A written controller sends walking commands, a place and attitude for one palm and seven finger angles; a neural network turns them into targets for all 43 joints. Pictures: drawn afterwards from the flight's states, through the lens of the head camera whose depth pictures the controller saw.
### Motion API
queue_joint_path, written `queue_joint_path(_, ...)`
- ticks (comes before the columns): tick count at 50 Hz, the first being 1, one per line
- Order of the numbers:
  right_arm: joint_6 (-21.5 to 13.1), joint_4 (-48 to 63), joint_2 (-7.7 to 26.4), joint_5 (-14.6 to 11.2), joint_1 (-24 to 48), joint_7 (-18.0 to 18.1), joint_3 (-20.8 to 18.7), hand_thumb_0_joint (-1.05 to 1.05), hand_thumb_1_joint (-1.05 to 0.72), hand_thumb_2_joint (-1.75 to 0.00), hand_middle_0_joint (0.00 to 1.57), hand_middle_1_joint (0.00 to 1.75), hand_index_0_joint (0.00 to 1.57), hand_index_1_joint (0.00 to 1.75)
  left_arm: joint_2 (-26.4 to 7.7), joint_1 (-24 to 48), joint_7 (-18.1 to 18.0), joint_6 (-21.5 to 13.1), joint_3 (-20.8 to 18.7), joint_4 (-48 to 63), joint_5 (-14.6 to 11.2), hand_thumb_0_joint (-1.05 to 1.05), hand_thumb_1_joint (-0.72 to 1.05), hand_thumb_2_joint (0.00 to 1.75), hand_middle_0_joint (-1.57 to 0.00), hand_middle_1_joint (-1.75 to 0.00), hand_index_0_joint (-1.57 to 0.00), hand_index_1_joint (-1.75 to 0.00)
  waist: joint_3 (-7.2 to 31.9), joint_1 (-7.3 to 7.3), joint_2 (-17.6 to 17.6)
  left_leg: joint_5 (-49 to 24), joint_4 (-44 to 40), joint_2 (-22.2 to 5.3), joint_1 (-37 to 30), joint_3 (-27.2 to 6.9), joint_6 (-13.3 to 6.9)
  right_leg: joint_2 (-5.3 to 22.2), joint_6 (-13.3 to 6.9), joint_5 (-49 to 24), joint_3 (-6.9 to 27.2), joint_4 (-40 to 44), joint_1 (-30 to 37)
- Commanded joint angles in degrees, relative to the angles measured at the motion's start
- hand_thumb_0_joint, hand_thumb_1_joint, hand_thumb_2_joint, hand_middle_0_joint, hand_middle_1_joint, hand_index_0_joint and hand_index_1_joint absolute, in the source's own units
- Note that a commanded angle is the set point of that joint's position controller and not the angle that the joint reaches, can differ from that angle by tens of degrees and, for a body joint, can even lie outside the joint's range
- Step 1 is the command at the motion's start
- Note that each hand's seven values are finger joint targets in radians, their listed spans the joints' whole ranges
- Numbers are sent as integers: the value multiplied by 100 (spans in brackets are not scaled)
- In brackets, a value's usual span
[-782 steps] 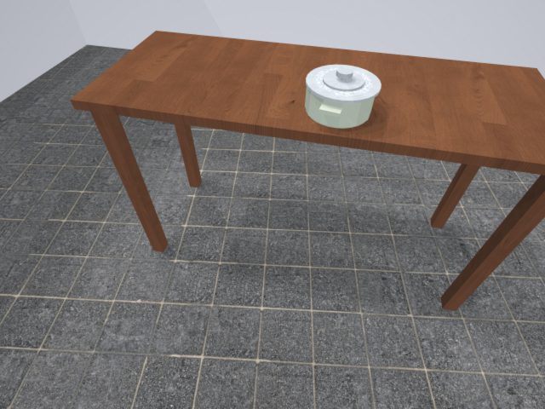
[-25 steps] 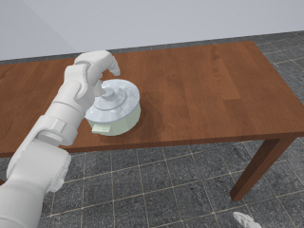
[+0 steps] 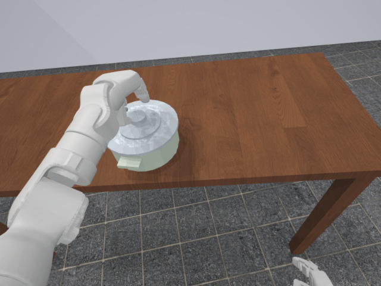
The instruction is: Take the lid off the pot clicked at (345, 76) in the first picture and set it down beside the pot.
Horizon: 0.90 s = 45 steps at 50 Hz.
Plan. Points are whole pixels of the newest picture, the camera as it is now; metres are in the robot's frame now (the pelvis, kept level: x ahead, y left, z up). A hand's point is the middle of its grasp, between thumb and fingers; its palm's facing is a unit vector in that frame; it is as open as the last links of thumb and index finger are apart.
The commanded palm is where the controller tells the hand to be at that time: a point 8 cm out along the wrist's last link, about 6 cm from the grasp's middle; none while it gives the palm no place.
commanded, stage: lower the open fingers around the knob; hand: left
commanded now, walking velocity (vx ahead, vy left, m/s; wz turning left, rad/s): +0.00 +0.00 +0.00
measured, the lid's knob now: (137, 117) +0.47 +0.13 +0.11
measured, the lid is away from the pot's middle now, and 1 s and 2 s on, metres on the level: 0.00 0.00 0.00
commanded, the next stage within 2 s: close the fingers and squeeze the knob in 1.18 s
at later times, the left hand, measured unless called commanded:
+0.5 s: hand (130, 117) +0.44 +0.14 +0.13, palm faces -0.34 -0.05 -0.94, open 10.1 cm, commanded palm +0.43 +0.14 +0.19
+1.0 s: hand (129, 117) +0.44 +0.14 +0.14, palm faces -0.34 -0.07 -0.94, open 10.1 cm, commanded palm +0.43 +0.14 +0.19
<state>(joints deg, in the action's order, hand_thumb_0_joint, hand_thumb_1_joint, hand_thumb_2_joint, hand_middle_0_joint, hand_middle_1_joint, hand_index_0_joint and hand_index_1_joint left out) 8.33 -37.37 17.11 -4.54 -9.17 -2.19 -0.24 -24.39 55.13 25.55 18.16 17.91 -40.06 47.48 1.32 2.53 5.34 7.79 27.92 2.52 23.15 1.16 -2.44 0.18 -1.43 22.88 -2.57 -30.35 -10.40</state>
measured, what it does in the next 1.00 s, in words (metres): stands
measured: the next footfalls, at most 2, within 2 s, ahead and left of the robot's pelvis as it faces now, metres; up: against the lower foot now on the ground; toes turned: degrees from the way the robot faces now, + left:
none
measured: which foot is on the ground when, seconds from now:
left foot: down 0.00-1.00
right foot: down 0.00-1.00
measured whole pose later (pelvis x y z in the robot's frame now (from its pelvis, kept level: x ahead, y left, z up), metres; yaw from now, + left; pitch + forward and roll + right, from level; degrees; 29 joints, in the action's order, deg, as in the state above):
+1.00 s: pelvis -0.01 +0.00 +0.00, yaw -1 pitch +3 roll +0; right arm 9.3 -38.3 16.6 -4.8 -11.1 -1.5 0.0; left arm -22.2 55.7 20.5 15.0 17.5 -47.8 48.3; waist 1.9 3.5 5.0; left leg 7.8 28.9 1.9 24.7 1.3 -2.6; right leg -0.3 -1.3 22.4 -2.2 -30.7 -11.8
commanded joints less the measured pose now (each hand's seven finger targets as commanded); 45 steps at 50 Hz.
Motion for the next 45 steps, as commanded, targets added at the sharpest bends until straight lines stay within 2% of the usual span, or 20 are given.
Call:
queue_joint_path(1,-233,752,573,-1,392,-10,-178,0,-90,-90,20,30,20,30,-1229,2933,-161,-147,-682,1137,129,0,-34,155,-85,-8,-85,-8,2094,48,-746,-1384,170,174,-2503,-282,-312,-210,-50,-2930,77,445,-868)
queue_joint_path(3,-234,790,593,23,344,0,-215,0,-90,-90,20,30,20,30,-1274,2788,-225,-230,-791,1246,80,0,-34,155,-85,-8,-85,-8,2182,27,-748,-1456,203,167,-2527,-284,-339,-203,-59,-3038,73,476,-790)
queue_joint_path(4,-246,786,575,21,370,-2,-191,0,-90,-90,20,30,20,30,-1488,2829,-273,-261,-940,1251,163,0,-34,155,-85,-8,-85,-8,2268,-28,-762,-1451,182,166,-2505,-266,-324,-204,-52,-3052,101,446,-706)
queue_joint_path(8,-183,737,568,0,361,-34,-204,0,-90,-90,20,30,20,30,-904,2605,-398,-222,-530,911,125,0,-34,155,-85,-8,-85,-8,1945,47,-704,-1265,129,117,-2379,-286,-290,-224,-82,-2695,3,470,-986)
queue_joint_path(10,-199,756,572,2,375,-25,-193,0,-90,-90,20,30,20,30,-1213,2848,-465,-235,-743,1102,175,0,-34,155,-85,-8,-85,-8,2181,-5,-660,-1143,96,110,-2468,-296,-284,-226,-84,-2585,41,457,-881)
queue_joint_path(13,-199,703,580,15,276,16,-226,0,-90,-90,20,30,20,30,-998,2953,-514,-271,-586,1019,113,0,-34,155,-85,-8,-85,-8,2187,98,-741,-1049,105,101,-2482,-319,-306,-230,-78,-2524,17,507,-953)
queue_joint_path(16,-225,630,563,7,245,42,-196,0,-90,-90,20,30,20,30,-1066,2902,-566,-297,-617,698,192,0,-34,155,-85,-8,-85,-8,2139,85,-723,-977,93,105,-2466,-312,-286,-245,-84,-2408,22,472,-1035)
queue_joint_path(18,-192,596,588,3,164,37,-220,0,-90,-90,20,30,20,30,-775,2556,-566,-290,-467,268,113,0,-34,155,-85,-8,-85,-8,1885,127,-842,-904,95,101,-2252,-280,-297,-225,-73,-2393,5,536,-1092)
queue_joint_path(21,-184,599,566,-1,196,14,-207,0,-90,-90,20,30,20,30,-642,2597,-580,-283,-349,252,177,0,-34,155,-85,-8,-85,-8,1941,101,-723,-853,98,101,-2318,-279,-270,-233,-82,-2252,-3,488,-1177)
queue_joint_path(23,-167,629,590,15,176,10,-239,0,-90,-90,20,30,20,30,-662,2619,-586,-319,-410,439,115,0,-34,155,-85,-8,-85,-8,2049,120,-730,-975,124,77,-2402,-302,-287,-222,-89,-2361,4,498,-1121)
queue_joint_path(25,-173,634,586,14,154,18,-210,0,-90,-90,20,30,20,30,-919,2566,-593,-312,-603,339,134,0,-34,155,-85,-8,-85,-8,2001,68,-839,-881,114,110,-2252,-261,-299,-223,-69,-2451,37,512,-980)
queue_joint_path(27,-181,664,579,-2,204,24,-208,0,-90,-90,20,30,20,30,-832,2576,-578,-323,-514,435,115,0,-34,155,-85,-8,-85,-8,2026,80,-841,-932,118,115,-2289,-248,-300,-222,-62,-2530,42,495,-982)
queue_joint_path(29,-154,662,574,-7,184,24,-219,0,-90,-90,20,30,20,30,-724,2389,-565,-306,-452,267,84,0,-34,155,-85,-8,-85,-8,1776,108,-1013,-803,86,98,-2155,-239,-307,-233,-43,-2411,19,559,-1048)
queue_joint_path(31,-150,619,603,-18,157,46,-205,0,-90,-90,20,30,20,30,-923,2490,-578,-293,-569,151,108,0,-34,155,-85,-8,-85,-8,1667,94,-904,-627,56,102,-2072,-206,-302,-228,-51,-2275,36,578,-1072)
queue_joint_path(36,-155,630,581,-10,144,47,-200,0,-90,-90,20,30,20,30,-815,2449,-600,-315,-478,61,177,0,-34,155,-85,-8,-85,-8,1731,82,-710,-620,59,100,-2157,-241,-286,-242,-77,-2132,22,558,-1149)
queue_joint_path(37,-141,610,582,-27,143,55,-186,0,-90,-90,20,30,20,30,-782,2391,-592,-296,-439,-110,164,0,-34,155,-85,-8,-85,-8,1590,106,-879,-536,56,101,-2030,-226,-289,-243,-64,-2096,25,581,-1154)
queue_joint_path(39,-126,622,623,-19,144,55,-195,0,-90,-90,20,30,20,30,-1051,2598,-608,-350,-625,129,175,0,-34,155,-85,-8,-85,-8,1803,74,-798,-629,57,87,-2063,-221,-289,-222,-72,-2247,56,538,-988)
queue_joint_path(41,-145,665,573,-20,176,44,-212,0,-90,-90,20,30,20,30,-766,2519,-602,-336,-432,183,177,0,-34,155,-85,-8,-85,-8,1875,91,-699,-697,97,91,-2224,-236,-291,-236,-79,-2214,35,526,-1109)
queue_joint_path(44,-116,630,612,-18,125,59,-194,0,-90,-90,20,30,20,30,-1006,2350,-606,-323,-632,-102,155,0,-34,155,-85,-8,-85,-8,1677,91,-994,-599,86,87,-1968,-195,-303,-230,-47,-2282,60,584,-1010)
queue_joint_path(45,-115,620,612,-34,126,76,-182,0,-90,-90,20,30,20,30,-926,2374,-598,-302,-531,-233,154,0,-34,155,-85,-8,-85,-8,1600,124,-1002,-526,82,101,-1900,-167,-305,-229,-38,-2242,70,591,-1055)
